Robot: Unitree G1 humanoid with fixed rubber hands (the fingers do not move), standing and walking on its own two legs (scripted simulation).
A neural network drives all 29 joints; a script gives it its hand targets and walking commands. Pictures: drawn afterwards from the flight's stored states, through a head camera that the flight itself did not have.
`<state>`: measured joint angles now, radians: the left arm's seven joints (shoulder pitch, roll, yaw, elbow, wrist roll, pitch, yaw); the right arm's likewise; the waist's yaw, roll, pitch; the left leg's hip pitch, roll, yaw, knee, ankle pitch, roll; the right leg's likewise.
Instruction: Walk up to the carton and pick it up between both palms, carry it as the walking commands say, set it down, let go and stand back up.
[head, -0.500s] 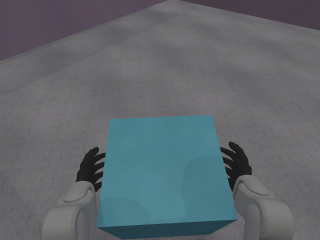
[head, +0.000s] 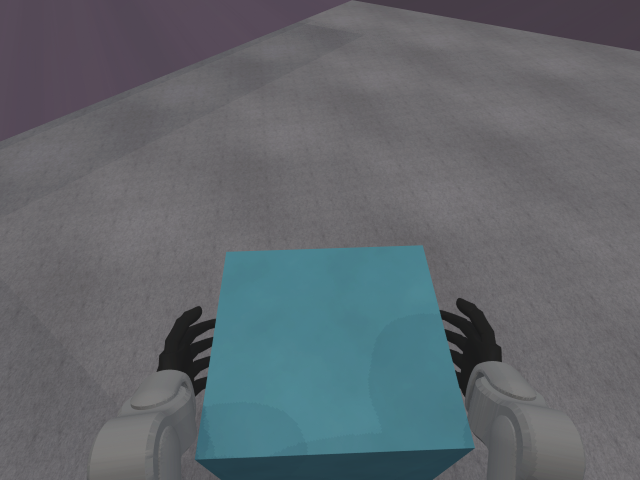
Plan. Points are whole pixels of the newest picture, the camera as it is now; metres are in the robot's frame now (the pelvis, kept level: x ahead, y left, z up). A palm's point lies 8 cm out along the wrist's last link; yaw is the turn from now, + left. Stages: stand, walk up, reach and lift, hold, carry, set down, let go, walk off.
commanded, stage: carry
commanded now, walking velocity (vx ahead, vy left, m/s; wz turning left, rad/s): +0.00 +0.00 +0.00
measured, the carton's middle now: (328, 377) +0.25 -0.01 +0.02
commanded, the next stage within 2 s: none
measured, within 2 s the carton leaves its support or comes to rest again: neither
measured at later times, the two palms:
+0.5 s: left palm (68, 433) +0.18 +0.24 +0.09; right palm (395, 394) +0.20 -0.07 +0.10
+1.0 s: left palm (126, 440) +0.17 +0.19 +0.08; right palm (443, 404) +0.20 -0.13 +0.07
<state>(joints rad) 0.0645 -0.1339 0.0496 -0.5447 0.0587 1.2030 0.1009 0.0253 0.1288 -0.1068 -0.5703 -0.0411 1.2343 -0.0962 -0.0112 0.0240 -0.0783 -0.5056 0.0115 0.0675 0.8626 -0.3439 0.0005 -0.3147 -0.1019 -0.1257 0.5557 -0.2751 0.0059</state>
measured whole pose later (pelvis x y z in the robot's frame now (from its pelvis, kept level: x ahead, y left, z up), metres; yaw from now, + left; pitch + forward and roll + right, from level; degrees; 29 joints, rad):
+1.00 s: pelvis -0.06 +0.03 -0.01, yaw +1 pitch +2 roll +1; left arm 0.02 -0.13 0.08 -0.46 0.07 1.14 0.09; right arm -0.07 0.13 -0.12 -0.44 -0.06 1.18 -0.09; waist 0.02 0.03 -0.08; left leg -0.43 0.08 0.05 0.54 -0.16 -0.04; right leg -0.44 -0.09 -0.07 0.62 -0.22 0.02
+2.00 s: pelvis -0.06 -0.01 -0.02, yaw +1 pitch +2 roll -1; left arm 0.02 -0.13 0.05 -0.59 0.06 1.21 0.11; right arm -0.02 0.13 -0.12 -0.59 -0.03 1.22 -0.09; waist 0.03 0.04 -0.02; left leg -0.48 0.17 0.01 0.65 -0.24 -0.08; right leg -0.45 0.00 -0.12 0.65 -0.24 -0.05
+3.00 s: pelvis -0.31 -0.24 -0.01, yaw +3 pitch +1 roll -2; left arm 0.05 -0.13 0.04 -0.60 0.07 1.24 0.11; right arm 0.04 0.13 -0.10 -0.59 -0.03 1.20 -0.08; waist 0.06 -0.02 -0.03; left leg -0.38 0.14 0.06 0.61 -0.24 -0.05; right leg -0.57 -0.01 -0.01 1.08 -0.36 0.03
